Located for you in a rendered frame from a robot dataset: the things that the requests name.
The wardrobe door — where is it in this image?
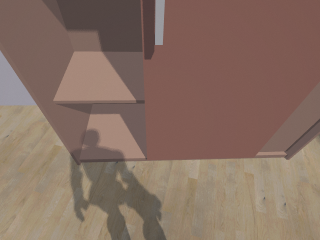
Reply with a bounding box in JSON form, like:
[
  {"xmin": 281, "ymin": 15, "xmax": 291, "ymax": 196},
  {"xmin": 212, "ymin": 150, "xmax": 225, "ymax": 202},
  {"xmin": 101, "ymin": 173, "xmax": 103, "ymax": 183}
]
[
  {"xmin": 259, "ymin": 82, "xmax": 320, "ymax": 152},
  {"xmin": 140, "ymin": 0, "xmax": 320, "ymax": 160}
]

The handle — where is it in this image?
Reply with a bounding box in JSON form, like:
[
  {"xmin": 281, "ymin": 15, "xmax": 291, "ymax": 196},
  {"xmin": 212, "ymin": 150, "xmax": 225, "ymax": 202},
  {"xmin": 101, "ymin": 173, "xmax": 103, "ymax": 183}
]
[{"xmin": 155, "ymin": 0, "xmax": 165, "ymax": 45}]

